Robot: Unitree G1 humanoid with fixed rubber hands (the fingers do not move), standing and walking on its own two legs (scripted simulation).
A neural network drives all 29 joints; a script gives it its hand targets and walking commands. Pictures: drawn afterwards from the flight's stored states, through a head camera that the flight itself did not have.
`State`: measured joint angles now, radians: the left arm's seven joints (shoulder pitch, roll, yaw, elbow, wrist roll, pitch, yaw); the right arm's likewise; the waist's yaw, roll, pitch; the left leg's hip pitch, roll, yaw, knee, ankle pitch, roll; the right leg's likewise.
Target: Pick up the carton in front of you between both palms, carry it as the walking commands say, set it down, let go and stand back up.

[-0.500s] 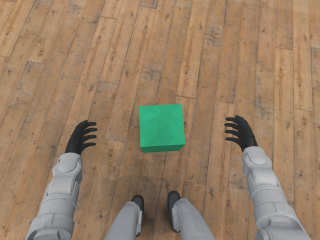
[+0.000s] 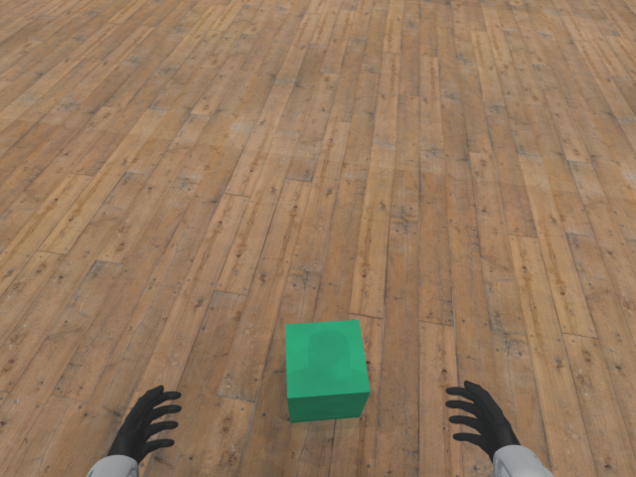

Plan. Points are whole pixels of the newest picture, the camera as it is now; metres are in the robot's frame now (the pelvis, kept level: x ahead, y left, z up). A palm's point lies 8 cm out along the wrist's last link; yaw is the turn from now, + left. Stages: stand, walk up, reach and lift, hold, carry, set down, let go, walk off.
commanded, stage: let go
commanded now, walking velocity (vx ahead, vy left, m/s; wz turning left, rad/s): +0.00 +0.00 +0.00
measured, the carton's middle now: (323, 372) +0.46 -0.04 -0.65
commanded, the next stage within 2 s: stand in 0.30 s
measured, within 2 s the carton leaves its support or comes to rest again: neither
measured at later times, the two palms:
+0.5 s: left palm (108, 450) +0.17 +0.26 -0.08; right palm (531, 439) +0.16 -0.28 -0.08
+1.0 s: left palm (93, 462) +0.16 +0.28 -0.09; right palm (541, 445) +0.16 -0.30 -0.09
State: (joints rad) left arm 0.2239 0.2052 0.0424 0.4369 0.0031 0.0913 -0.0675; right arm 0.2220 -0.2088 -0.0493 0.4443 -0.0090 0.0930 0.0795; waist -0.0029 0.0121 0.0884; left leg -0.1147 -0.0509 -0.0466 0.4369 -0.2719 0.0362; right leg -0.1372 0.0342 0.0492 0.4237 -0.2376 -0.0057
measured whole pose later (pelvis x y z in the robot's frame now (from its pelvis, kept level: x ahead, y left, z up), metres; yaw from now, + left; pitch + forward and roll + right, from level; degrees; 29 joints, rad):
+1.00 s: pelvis +0.03 -0.01 +0.00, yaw +1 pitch +0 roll +0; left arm 0.15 0.34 0.03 0.81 0.03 0.00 0.02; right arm 0.18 -0.34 -0.04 0.75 -0.03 0.00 -0.02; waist 0.00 0.00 0.01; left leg -0.13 -0.04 -0.05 0.47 -0.32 0.03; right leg -0.15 0.04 0.03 0.46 -0.30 -0.02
